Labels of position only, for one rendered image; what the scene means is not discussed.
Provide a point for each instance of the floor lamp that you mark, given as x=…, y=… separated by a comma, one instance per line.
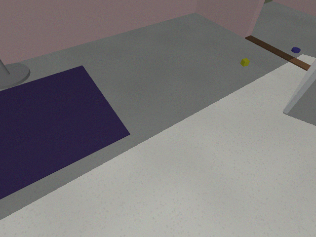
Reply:
x=13, y=74

